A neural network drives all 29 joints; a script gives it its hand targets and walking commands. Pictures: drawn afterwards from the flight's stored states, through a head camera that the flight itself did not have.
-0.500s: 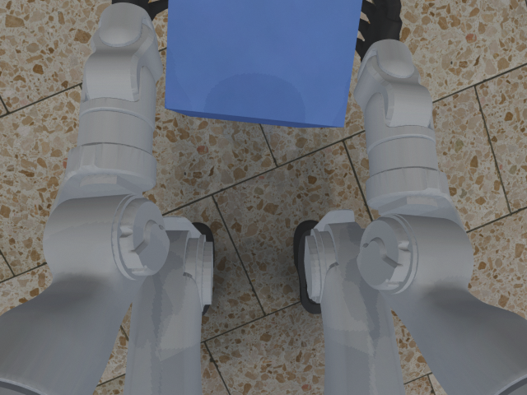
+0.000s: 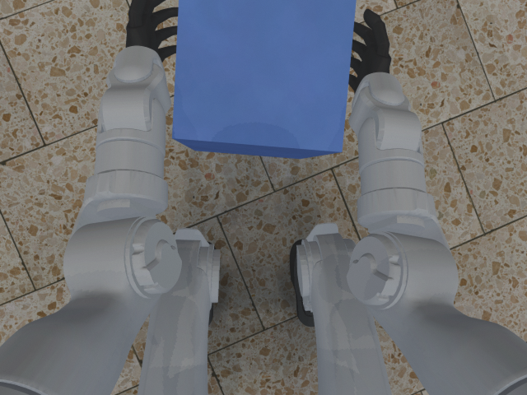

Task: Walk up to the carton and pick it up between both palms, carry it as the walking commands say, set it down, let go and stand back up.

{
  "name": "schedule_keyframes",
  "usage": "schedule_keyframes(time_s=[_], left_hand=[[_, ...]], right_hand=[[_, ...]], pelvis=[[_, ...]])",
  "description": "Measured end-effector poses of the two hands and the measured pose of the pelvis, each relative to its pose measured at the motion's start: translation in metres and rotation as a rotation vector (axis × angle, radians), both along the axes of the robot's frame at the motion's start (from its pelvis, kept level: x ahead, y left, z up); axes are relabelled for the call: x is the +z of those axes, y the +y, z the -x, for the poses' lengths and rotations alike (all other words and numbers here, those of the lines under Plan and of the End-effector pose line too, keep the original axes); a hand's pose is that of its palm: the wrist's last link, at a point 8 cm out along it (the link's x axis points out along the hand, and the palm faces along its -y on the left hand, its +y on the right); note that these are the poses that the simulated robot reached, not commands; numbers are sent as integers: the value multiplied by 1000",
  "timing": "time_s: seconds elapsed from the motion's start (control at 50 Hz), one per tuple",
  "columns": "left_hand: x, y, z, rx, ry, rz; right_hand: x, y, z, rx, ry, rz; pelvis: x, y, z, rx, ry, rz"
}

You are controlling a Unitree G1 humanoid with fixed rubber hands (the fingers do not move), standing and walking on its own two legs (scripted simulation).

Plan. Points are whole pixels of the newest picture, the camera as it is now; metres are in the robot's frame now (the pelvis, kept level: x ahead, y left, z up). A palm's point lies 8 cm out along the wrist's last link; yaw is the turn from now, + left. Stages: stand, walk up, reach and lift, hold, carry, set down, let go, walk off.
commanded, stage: reach and lift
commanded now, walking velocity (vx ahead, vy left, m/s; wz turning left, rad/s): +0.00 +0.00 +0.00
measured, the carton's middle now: (257, 82) +0.53 +0.00 -0.16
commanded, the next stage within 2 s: none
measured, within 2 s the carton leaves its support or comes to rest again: neither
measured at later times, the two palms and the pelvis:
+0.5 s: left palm (124, 36) +0.52 +0.14 -0.01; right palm (398, 68) +0.49 -0.14 -0.02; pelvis +0.01 +0.00 +0.05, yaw +0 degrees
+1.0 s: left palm (91, 15) +0.50 +0.14 +0.06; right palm (439, 55) +0.48 -0.14 +0.05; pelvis +0.02 +0.00 +0.11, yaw +1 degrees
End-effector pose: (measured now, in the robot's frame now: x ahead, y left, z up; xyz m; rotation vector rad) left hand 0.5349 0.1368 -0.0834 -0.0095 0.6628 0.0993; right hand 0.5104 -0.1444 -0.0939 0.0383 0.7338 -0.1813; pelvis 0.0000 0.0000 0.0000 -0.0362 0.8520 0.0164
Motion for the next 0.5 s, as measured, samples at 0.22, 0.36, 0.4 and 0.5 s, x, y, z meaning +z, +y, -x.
schedule_keyframes(time_s=[0.22,0.36,0.4,0.5], left_hand=[[30,1,7,7,5,0],[51,0,14,10,3,2],[58,0,15,10,2,2],[74,-1,18,9,4,-1]], right_hand=[[31,1,5,5,2,2],[53,0,11,3,-1,1],[59,0,12,2,-2,-1],[74,0,16,-2,-1,-4]], pelvis=[[21,0,-1,2,-11,-2],[38,0,-5,4,-21,-2],[43,0,-6,4,-25,-3],[54,0,-7,4,-38,-4]])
